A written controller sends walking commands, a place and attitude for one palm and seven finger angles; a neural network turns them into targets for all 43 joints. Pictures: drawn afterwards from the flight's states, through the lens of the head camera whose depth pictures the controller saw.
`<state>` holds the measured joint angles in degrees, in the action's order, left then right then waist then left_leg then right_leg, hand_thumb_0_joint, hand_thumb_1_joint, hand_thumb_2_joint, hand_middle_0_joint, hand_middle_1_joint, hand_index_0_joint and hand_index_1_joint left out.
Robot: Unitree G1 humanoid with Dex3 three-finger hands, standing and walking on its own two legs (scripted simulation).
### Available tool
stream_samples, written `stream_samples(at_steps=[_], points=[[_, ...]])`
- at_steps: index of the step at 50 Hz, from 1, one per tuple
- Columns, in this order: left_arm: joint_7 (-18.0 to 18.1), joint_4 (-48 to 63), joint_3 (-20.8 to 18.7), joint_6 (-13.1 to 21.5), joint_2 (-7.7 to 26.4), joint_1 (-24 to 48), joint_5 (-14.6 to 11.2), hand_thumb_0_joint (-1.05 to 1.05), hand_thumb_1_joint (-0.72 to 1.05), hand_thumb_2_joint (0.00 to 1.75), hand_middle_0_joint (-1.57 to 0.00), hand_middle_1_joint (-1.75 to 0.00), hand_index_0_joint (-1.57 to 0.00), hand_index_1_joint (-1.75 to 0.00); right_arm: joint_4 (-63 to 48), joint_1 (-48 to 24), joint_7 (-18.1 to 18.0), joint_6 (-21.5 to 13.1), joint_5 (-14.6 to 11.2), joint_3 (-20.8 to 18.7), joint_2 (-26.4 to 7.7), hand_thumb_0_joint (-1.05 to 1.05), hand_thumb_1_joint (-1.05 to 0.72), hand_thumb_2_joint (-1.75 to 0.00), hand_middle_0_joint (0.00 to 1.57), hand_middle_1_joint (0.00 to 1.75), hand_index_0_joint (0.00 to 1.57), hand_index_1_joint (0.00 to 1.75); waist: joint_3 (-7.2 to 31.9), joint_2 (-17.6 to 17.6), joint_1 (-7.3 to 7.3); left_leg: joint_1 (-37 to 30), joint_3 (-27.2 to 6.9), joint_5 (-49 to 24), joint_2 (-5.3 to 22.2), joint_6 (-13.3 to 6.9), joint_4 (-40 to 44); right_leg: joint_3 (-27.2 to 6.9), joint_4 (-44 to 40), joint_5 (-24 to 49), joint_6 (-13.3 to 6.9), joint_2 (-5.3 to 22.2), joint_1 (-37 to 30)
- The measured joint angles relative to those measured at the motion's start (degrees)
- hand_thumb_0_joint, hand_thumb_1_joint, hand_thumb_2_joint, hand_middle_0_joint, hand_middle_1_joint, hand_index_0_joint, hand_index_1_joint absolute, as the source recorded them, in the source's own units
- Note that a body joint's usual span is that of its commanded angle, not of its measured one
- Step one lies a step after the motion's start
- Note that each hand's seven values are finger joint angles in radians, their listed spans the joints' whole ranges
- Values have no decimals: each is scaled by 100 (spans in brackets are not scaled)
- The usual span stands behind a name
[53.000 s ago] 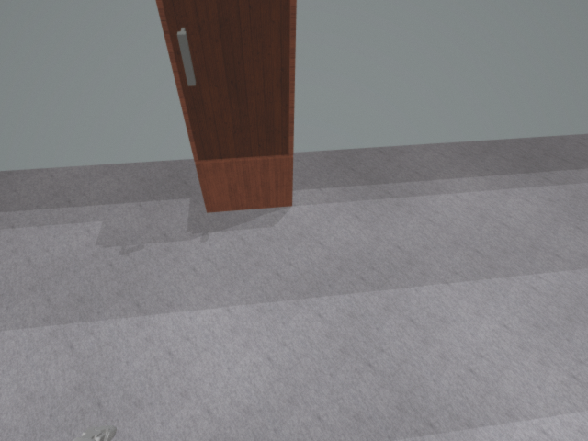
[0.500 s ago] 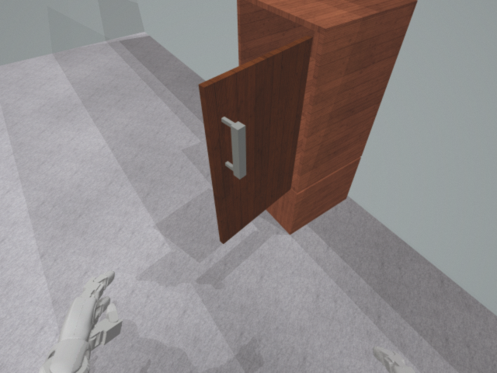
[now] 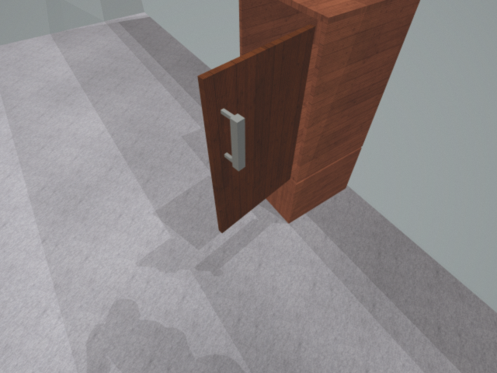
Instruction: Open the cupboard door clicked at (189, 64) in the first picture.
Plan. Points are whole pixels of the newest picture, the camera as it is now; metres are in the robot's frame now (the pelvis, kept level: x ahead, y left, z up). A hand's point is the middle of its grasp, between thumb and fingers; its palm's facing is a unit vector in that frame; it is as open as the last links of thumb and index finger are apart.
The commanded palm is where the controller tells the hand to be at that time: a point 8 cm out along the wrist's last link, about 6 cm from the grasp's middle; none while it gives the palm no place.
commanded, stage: let the arm hang, fingers relaxed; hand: left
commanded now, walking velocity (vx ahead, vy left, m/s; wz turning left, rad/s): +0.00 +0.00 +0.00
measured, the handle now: (232, 140) +0.62 +0.07 -0.02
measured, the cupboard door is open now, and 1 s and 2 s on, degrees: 100 100 100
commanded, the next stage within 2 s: look to check the result in 0.44 s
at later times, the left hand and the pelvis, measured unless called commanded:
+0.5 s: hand out of the picture +0.00 +0.17 -0.18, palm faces +0.01 -0.98 -0.18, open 7.3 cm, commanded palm none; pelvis +0.00 +0.00 +0.00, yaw +0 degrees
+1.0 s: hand out of the picture +0.03 +0.18 -0.18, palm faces +0.00 -0.98 -0.21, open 7.4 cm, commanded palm none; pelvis +0.02 +0.00 +0.00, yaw +0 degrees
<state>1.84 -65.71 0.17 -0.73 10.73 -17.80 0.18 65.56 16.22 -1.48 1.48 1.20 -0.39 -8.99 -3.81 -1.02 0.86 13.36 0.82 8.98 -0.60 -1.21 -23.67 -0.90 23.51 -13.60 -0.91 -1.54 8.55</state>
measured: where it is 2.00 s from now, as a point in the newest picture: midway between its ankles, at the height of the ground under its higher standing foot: outside the picture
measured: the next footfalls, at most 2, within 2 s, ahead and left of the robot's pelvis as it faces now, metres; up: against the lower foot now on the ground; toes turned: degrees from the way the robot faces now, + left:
none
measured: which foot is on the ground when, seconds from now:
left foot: down 0.00-1.00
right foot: down 0.00-1.00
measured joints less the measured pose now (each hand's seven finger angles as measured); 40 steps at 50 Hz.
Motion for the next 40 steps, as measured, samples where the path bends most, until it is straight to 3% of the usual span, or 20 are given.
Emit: stream_samples(at_steps=[13, 40], points=[[15, 65, 38, 82, -399, 129, 25, 0, 91, 90, -20, -30, -20, -30, -9, -109, -29, -55, 18, -17, 152, 1, -92, -89, 20, 30, 20, 30, 178, 72, -14, -19, 38, 20, -31, -18, -15, -35, 104, -58, 20, 34, 30], [11, 74, -32, 107, -160, 225, 21, 0, 91, 90, -20, -30, -20, -30, -21, -227, -32, -120, 3, -40, 29, 0, -91, -89, 20, 30, 20, 30, 65, 98, -8, -111, 66, 88, -44, -27, 57, -67, -3, -98, 31, 49, -71]])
